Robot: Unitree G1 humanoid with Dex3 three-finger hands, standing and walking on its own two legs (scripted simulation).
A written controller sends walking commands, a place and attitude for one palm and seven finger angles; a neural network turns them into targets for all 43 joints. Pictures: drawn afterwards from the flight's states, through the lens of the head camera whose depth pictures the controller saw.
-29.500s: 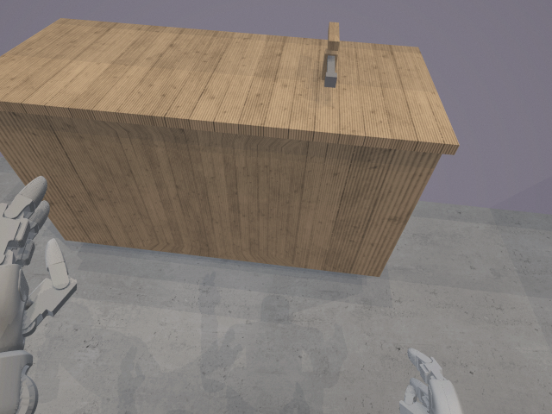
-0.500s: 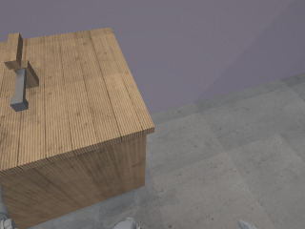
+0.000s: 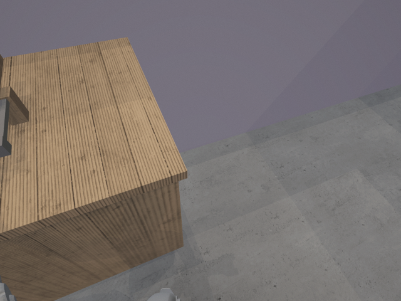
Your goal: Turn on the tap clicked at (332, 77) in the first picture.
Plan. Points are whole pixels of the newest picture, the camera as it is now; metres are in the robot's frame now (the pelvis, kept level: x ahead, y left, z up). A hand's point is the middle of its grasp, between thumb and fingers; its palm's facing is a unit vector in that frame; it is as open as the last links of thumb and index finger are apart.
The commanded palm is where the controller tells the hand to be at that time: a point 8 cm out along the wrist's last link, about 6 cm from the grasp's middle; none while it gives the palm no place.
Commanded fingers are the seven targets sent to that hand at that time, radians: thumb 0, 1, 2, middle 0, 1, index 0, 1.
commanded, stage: push the lever round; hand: left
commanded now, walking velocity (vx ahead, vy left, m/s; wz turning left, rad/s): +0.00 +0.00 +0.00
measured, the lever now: out of the picture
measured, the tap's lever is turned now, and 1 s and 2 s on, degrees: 0 21 48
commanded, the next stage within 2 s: none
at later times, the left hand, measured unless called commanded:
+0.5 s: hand (8, 164) +0.34 +0.36 +0.09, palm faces +0.64 -0.77 -0.07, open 7.7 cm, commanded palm +0.29 +0.38 +0.09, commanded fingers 0.00 0.90 0.90 -0.15 -0.15 -0.15 -0.15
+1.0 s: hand (36, 153) +0.37 +0.32 +0.09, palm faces +0.73 -0.68 -0.07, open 7.8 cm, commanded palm +0.32 +0.34 +0.09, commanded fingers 0.00 0.90 0.90 -0.15 -0.15 -0.15 -0.15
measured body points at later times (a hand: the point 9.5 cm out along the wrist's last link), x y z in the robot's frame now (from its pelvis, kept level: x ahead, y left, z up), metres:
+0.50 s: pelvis -0.01 +0.01 +0.00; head +0.03 +0.02 +0.45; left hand +0.30 +0.39 +0.10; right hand +0.11 -0.25 -0.10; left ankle +0.06 +0.09 -0.71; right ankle -0.06 -0.08 -0.71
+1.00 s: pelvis +0.00 -0.01 +0.00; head +0.04 -0.01 +0.45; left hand +0.33 +0.35 +0.10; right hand +0.10 -0.27 -0.12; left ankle +0.06 +0.09 -0.71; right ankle -0.06 -0.08 -0.71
